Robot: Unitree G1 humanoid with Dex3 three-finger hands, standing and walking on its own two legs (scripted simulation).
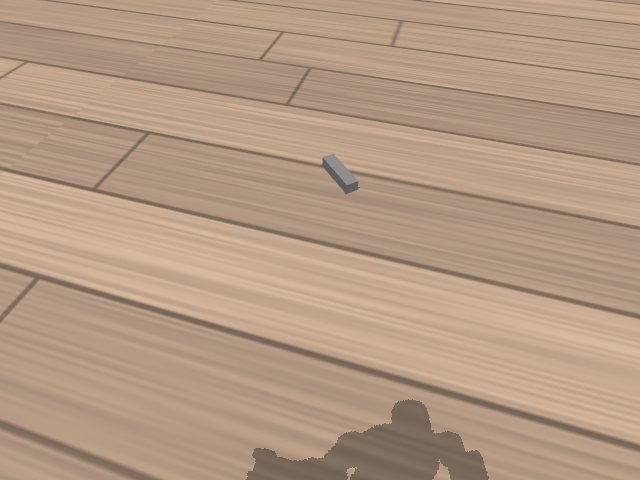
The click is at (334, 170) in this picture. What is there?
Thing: lying carton
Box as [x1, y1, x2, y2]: [322, 154, 357, 193]
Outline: 323,157 322,166 346,193 357,188 357,180 333,154
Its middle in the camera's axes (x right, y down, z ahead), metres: +0.11 -0.32 +1.87
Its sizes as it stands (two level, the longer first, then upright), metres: 0.229 0.061 0.056
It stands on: the floor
